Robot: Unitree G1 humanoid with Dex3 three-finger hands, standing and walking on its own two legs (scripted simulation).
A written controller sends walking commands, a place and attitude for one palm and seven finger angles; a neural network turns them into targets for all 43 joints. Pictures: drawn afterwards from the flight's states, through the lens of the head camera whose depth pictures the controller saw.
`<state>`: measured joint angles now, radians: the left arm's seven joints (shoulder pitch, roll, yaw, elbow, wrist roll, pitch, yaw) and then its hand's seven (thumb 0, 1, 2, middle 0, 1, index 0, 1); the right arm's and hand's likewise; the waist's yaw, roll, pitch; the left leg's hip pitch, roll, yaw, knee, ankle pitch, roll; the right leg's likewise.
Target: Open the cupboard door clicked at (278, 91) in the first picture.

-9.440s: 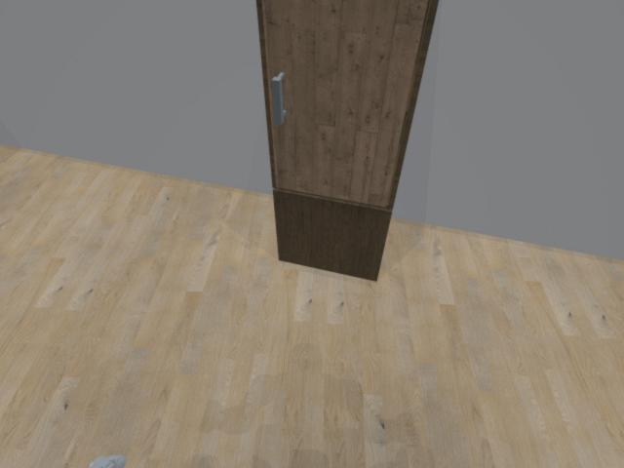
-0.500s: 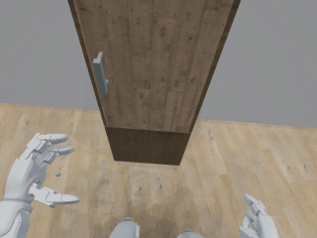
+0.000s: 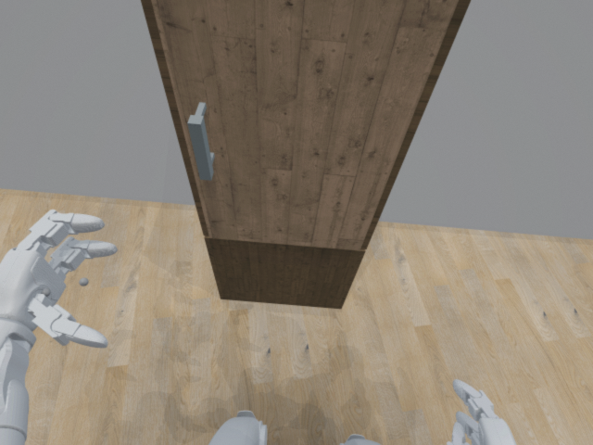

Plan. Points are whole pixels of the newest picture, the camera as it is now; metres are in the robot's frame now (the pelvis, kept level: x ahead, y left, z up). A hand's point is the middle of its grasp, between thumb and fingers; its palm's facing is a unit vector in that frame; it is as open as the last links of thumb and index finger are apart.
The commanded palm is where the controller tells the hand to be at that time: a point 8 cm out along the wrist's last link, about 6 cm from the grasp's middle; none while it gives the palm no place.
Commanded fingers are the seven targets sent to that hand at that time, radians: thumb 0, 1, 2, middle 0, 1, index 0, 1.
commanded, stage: raise the hand with hooked fingers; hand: left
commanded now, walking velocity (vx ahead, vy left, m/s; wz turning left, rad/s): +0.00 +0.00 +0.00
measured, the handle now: (204, 142) +0.56 +0.19 +0.05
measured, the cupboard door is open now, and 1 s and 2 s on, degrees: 0 0 0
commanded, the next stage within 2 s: move the hooked fingers beside the handle in 0.40 s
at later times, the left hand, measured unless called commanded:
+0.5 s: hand (103, 284) +0.29 +0.25 +0.06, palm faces +0.01 -1.00 -0.05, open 14.0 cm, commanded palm +0.27 +0.30 +0.06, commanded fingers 0.00 -0.50 0.30 -0.30 -1.20 -0.30 -1.20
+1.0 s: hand (125, 236) +0.36 +0.25 +0.06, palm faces +0.00 -1.00 -0.03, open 14.0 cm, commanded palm +0.34 +0.30 +0.06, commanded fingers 0.00 -0.50 0.30 -0.30 -1.20 -0.30 -1.20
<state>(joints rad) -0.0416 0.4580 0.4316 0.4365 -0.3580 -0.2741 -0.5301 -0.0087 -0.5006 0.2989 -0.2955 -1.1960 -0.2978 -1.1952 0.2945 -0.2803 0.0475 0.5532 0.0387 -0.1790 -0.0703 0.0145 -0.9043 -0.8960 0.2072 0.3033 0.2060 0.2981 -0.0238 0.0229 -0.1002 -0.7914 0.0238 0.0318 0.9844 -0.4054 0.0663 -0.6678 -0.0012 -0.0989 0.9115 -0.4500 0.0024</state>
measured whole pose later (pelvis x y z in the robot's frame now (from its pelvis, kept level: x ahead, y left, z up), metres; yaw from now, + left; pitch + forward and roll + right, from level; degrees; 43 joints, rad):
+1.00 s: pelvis +0.00 -0.03 -0.01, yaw -1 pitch +15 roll -3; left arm -0.31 0.53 0.50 0.75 -0.31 -0.32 -0.57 -0.01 -0.50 0.30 -0.30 -1.20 -0.30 -1.20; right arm 0.33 -0.30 0.03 0.58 0.04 -0.12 -0.07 0.01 -0.91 -0.90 0.21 0.30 0.20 0.30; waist -0.07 0.02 -0.11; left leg -0.87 0.06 0.03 1.03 -0.42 0.02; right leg -0.76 0.03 -0.10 0.98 -0.48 -0.04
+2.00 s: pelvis +0.01 -0.01 -0.02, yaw -3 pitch +22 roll -5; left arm -0.83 0.70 0.52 1.18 -0.14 -0.39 -0.47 -0.01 -0.50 0.30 -0.30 -1.20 -0.30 -1.20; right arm 0.38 -0.29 0.05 0.62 0.01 0.05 -0.04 0.01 -0.91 -0.90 0.21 0.30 0.20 0.30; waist -0.17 0.01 -0.11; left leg -1.05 0.07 0.03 1.11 -0.45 0.05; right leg -0.94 0.04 -0.09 1.03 -0.48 -0.01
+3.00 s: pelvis +0.01 -0.01 -0.03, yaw -3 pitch +23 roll -6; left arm -0.86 0.71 0.50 1.19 -0.13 -0.37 -0.47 -0.01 -0.50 0.30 -0.30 -1.20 -0.30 -1.20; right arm 0.37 -0.29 0.06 0.61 0.00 0.08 -0.03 0.01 -0.91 -0.90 0.21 0.30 0.20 0.30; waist -0.17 0.02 -0.11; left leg -1.09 0.07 0.02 1.13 -0.46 0.06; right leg -0.96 0.04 -0.09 1.03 -0.48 -0.01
